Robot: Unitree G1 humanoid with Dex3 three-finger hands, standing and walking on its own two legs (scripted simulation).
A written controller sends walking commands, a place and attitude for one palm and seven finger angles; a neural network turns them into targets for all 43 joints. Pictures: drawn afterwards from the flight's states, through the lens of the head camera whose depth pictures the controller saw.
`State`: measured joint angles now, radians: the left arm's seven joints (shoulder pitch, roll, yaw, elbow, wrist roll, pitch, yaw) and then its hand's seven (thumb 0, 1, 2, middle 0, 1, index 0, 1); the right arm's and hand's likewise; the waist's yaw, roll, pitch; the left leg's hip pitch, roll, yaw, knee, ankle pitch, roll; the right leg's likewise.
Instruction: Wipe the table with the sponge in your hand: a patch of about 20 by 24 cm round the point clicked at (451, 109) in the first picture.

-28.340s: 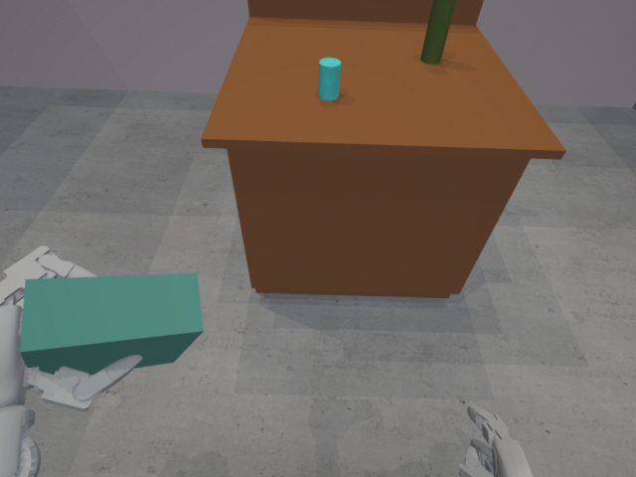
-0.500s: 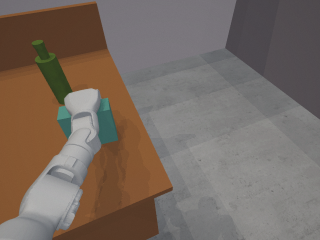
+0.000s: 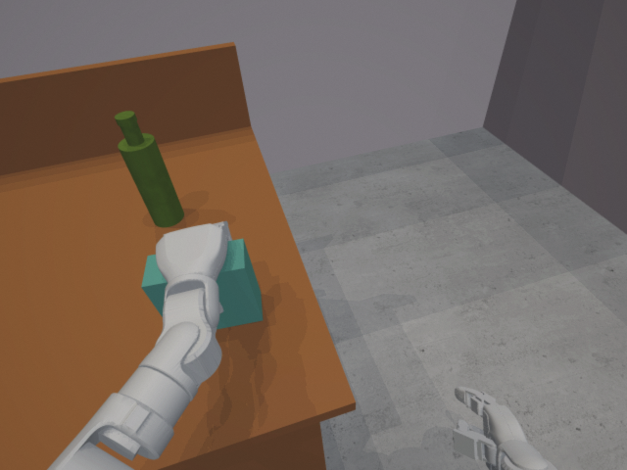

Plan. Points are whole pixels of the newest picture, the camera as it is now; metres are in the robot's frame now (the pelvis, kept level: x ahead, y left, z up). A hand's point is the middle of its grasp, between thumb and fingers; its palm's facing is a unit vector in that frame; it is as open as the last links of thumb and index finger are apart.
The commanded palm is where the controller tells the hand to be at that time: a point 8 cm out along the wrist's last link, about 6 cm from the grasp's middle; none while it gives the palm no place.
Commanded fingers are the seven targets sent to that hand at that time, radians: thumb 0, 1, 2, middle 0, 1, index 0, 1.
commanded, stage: wipe back along the third lane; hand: left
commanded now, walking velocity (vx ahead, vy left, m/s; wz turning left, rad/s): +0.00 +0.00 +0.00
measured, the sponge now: (212, 298) +0.35 +0.20 +0.03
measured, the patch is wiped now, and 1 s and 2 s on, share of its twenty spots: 1.00 1.00 1.00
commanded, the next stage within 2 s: slide back across to the middle lane in 1.60 s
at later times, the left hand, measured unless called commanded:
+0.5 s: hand (212, 307) +0.30 +0.17 +0.08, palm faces +0.06 -0.08 -1.00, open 9.7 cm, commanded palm +0.25 +0.15 +0.11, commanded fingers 0.00 0.10 1.30 -1.20 -1.60 -1.20 -1.60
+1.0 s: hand (217, 323) +0.28 +0.15 +0.08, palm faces +0.06 -0.07 -1.00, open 9.7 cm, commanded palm +0.23 +0.14 +0.11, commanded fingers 0.00 0.10 1.30 -1.20 -1.60 -1.20 -1.60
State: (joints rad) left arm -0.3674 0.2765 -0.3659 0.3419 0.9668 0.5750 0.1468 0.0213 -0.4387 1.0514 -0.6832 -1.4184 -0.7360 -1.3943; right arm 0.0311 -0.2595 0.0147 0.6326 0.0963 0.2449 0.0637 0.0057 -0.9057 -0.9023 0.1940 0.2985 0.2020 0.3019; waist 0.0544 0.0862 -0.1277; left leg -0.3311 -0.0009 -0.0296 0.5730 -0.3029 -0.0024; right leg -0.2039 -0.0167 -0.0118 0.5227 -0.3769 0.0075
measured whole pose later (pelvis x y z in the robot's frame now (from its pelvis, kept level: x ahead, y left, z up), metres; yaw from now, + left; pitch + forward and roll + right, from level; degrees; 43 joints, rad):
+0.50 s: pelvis -0.02 -0.02 +0.00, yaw -1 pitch +0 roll +1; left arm -0.19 0.29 -0.34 0.15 0.97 0.59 0.12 0.03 -0.44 1.05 -0.68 -1.43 -0.74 -1.40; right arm 0.05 -0.27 0.02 0.64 0.10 0.23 0.06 0.01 -0.91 -0.90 0.19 0.30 0.20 0.30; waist 0.05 0.11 -0.10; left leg -0.29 0.02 -0.02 0.56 -0.28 -0.03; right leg -0.19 0.00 0.00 0.57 -0.38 -0.02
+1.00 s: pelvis -0.02 -0.02 +0.00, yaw -1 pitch -1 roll +1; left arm -0.13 0.27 -0.37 0.10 1.00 0.60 0.12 0.03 -0.44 1.05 -0.67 -1.44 -0.74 -1.40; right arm 0.01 -0.27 0.01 0.64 0.10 0.20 0.07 0.01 -0.91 -0.90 0.19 0.30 0.20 0.30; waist 0.07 0.11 -0.10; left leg -0.27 0.02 -0.02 0.55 -0.27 -0.03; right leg -0.19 0.00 0.00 0.58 -0.38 -0.02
